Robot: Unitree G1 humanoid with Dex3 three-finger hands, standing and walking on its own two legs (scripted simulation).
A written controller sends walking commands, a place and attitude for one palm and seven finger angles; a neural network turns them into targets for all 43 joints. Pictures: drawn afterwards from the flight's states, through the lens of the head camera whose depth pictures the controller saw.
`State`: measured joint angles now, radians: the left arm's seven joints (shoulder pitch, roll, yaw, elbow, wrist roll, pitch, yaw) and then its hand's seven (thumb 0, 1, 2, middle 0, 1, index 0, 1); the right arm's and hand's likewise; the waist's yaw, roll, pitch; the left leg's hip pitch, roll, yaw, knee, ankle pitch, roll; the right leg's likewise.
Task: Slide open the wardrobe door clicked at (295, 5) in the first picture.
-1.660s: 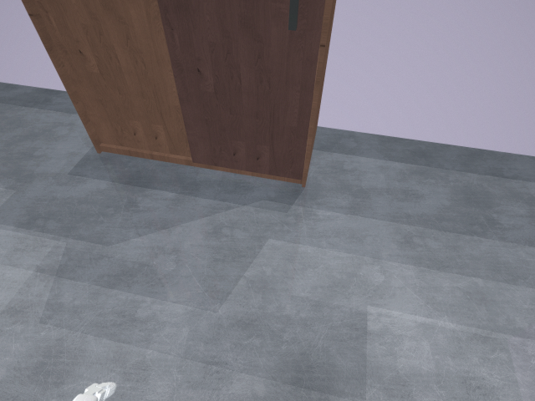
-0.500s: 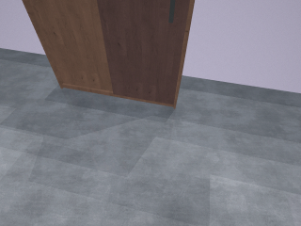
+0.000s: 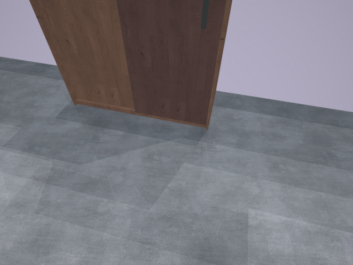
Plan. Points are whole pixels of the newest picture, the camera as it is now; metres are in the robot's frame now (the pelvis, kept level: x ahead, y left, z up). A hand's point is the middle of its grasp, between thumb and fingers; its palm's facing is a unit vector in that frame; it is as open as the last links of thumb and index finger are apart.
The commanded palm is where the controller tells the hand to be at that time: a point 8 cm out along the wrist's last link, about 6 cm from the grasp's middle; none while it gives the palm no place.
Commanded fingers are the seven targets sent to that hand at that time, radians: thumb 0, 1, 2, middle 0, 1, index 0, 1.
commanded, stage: walk to a spot facing it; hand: right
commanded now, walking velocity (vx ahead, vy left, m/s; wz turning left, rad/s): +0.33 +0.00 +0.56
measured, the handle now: out of the picture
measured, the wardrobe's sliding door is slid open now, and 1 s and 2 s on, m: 0.00 0.00 0.00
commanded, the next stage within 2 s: turn to face it in 1.22 s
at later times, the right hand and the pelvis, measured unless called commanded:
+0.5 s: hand out of the picture +0.09 -0.15 -0.17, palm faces -0.12 +0.98 -0.15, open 7.4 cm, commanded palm none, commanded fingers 0.00 -0.90 -0.90 0.20 0.30 0.20 0.30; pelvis +0.14 +0.02 +0.00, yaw +12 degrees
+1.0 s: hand (213, 154) +0.53 -0.11 -0.16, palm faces -0.44 +0.88 -0.18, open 7.4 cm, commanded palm none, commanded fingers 0.00 -0.90 -0.90 0.20 0.30 0.20 0.30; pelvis +0.35 +0.01 +0.00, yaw +27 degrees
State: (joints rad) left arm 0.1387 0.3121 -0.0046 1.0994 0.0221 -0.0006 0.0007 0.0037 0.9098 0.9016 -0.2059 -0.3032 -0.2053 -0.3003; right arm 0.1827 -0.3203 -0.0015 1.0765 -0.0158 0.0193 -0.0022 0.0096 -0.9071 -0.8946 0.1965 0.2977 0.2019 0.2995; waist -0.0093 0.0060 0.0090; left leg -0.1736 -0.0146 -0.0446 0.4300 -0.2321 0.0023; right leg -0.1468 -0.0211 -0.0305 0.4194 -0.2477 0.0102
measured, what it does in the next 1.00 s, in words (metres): walks ahead, turning left: right foot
